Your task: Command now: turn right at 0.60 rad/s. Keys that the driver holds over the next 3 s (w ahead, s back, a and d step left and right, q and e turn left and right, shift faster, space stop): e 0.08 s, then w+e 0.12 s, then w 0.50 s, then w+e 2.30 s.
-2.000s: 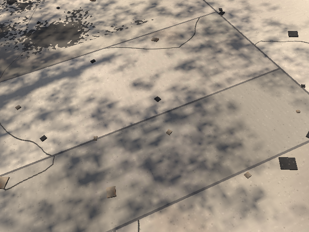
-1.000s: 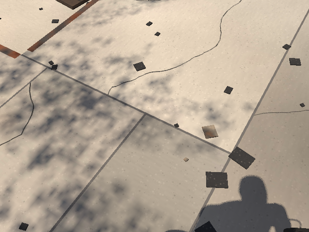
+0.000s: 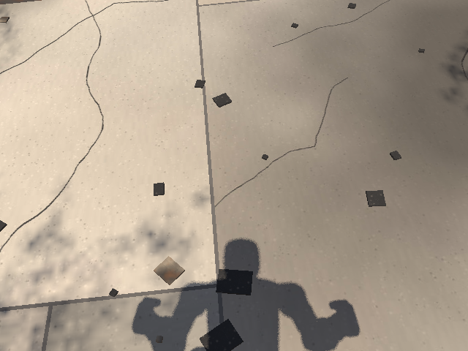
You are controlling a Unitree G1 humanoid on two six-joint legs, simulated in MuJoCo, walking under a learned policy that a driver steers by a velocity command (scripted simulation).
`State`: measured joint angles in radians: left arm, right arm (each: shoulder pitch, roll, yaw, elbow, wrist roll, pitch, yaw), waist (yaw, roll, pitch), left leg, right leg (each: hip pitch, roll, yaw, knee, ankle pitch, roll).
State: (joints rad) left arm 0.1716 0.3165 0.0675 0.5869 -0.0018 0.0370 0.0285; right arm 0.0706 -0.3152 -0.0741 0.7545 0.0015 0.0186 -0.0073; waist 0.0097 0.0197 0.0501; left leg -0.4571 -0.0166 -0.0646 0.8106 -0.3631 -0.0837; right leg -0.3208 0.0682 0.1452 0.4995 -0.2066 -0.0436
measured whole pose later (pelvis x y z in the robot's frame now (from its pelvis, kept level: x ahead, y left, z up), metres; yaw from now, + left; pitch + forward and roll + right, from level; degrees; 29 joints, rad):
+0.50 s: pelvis +0.08 -0.02 +0.00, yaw -13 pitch +3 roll +0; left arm 0.16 0.28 0.05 0.62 -0.02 -0.03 -0.02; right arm 0.39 -0.30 -0.07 0.81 0.03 -0.04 0.01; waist -0.09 0.00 -0.02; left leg -0.06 0.06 0.05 0.33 -0.32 -0.03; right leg -0.44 -0.04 0.00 0.60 -0.23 0.01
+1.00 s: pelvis +0.32 -0.10 -0.02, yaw -19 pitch +3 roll -1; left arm 0.48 0.29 0.07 0.81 -0.02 -0.05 0.02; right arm -0.02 -0.27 -0.02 0.66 0.01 -0.11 0.05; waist 0.10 0.04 0.03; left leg -0.52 0.01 -0.03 0.48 0.00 0.02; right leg 0.07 0.03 0.09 0.33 -0.44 -0.02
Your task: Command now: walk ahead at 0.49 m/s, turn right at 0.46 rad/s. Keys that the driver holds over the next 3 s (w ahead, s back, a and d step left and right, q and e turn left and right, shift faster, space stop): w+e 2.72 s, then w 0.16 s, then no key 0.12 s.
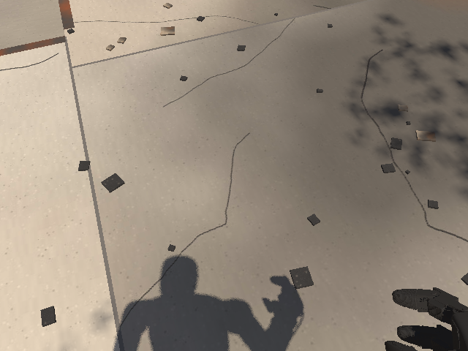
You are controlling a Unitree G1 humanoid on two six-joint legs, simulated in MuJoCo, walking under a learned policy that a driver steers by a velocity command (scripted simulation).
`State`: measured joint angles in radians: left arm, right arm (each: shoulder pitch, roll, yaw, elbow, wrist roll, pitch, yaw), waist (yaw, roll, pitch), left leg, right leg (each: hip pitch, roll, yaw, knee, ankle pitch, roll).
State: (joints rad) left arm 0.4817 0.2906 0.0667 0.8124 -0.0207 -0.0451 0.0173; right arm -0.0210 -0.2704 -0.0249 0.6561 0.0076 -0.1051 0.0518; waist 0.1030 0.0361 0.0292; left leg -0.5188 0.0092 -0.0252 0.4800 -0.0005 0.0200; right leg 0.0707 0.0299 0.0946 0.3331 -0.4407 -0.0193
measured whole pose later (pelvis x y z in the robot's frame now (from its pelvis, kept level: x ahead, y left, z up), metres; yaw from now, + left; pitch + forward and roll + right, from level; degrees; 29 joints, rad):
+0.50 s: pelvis +0.27 -0.04 +0.00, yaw -17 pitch +1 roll +3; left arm 0.08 0.28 0.05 0.61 -0.02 -0.01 -0.05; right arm 0.31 -0.32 -0.09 0.84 0.03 -0.05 0.00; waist -0.08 -0.02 0.05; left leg 0.10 0.04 0.27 0.32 -0.40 -0.06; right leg -0.55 -0.06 -0.04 0.61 -0.12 -0.08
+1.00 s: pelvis +0.54 -0.14 +0.00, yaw -34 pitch +2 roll -1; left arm 0.40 0.31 0.08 0.72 -0.02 -0.03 0.02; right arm 0.01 -0.29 -0.04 0.68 0.00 -0.11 0.03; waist 0.08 0.04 0.01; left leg -0.46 -0.01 -0.06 0.47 -0.04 -0.01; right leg -0.06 0.11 0.22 0.50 -0.45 -0.05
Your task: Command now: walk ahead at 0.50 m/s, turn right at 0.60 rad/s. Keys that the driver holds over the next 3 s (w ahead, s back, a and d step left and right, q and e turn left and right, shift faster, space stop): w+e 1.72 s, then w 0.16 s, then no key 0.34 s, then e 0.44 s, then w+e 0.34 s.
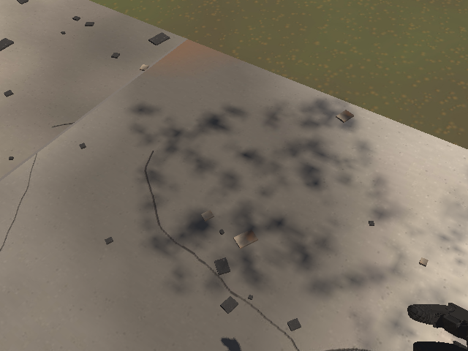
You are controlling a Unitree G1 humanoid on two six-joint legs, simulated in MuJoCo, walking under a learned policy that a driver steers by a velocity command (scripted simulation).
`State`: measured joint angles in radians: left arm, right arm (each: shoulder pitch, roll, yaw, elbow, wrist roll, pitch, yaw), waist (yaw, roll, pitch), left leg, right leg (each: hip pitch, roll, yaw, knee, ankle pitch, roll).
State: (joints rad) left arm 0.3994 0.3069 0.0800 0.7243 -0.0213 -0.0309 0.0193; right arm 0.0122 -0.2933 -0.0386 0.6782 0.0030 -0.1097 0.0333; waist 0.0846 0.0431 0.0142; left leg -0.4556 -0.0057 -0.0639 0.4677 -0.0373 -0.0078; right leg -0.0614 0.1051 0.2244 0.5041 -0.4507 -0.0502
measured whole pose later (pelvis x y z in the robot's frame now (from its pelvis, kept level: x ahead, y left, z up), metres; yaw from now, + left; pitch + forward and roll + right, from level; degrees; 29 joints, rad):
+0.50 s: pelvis +0.26 -0.03 +0.00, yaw -18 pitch +2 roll +2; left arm 0.06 0.27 0.05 0.58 -0.02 -0.02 -0.06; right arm 0.34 -0.32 -0.08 0.85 0.03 -0.05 -0.01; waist -0.09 -0.02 0.06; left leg 0.11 0.03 0.25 0.30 -0.41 -0.04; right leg -0.57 -0.04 -0.04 0.62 -0.11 -0.07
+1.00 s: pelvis +0.54 -0.13 +0.00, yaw -36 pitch +2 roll -1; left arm 0.40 0.31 0.08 0.72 -0.02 -0.03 0.02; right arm 0.03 -0.29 -0.03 0.67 0.00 -0.11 0.03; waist 0.08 0.04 0.01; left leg -0.47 0.00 -0.07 0.48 -0.04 -0.01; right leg -0.07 0.11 0.23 0.51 -0.46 -0.05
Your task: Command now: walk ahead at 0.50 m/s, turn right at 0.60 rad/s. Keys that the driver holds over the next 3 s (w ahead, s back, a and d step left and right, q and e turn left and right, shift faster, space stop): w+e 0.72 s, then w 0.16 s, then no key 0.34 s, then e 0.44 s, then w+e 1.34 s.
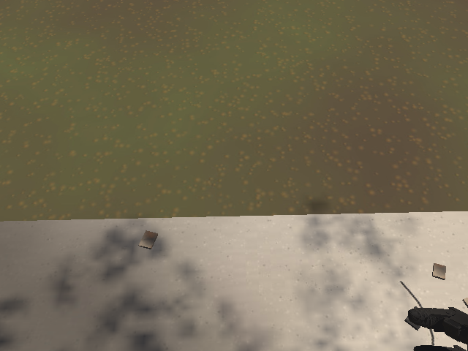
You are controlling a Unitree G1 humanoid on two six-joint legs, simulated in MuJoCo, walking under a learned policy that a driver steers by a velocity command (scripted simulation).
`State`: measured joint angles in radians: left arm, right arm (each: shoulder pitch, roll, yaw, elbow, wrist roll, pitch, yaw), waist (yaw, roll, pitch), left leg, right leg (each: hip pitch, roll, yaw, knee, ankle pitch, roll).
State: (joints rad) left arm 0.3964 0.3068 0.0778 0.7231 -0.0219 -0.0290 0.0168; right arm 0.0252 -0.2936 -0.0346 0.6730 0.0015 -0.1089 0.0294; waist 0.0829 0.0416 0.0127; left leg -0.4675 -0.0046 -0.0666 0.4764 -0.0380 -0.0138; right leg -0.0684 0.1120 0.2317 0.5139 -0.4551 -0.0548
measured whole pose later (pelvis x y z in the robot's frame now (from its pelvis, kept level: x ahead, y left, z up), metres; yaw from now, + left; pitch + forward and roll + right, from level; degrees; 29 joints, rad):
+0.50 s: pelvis +0.26 -0.04 +0.00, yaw -18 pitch +2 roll +2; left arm 0.06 0.28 0.05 0.58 -0.02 -0.02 -0.05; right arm 0.34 -0.32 -0.08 0.84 0.03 -0.05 -0.01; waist -0.09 -0.01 0.05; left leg 0.10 0.05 0.25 0.33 -0.42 -0.05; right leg -0.55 -0.04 -0.04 0.60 -0.12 -0.08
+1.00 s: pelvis +0.54 -0.14 +0.00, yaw -31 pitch +2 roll -1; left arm 0.37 0.30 0.06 0.76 -0.01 -0.03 0.02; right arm 0.04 -0.28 -0.03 0.69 -0.02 -0.11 0.04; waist 0.07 0.03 0.02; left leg -0.48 0.00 -0.01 0.47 0.02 0.01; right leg -0.04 0.09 0.16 0.50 -0.46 -0.05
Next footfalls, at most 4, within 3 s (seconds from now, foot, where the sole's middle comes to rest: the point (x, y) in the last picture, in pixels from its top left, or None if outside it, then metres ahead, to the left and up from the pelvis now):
0.52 right None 0.40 -0.18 -0.76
0.98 left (316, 264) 0.75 -0.13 -0.76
1.36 right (388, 311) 0.62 -0.33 -0.76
1.70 left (318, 260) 0.77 -0.14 -0.76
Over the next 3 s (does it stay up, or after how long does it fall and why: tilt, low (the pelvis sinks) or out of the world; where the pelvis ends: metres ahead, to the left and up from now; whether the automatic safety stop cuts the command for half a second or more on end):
stays up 0.85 -0.74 0.02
